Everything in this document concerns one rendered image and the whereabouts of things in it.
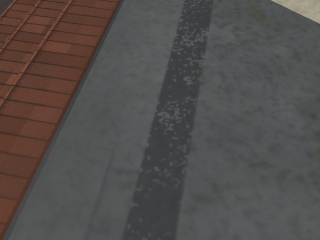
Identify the stairs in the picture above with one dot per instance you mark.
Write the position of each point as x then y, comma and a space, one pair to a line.
20, 48

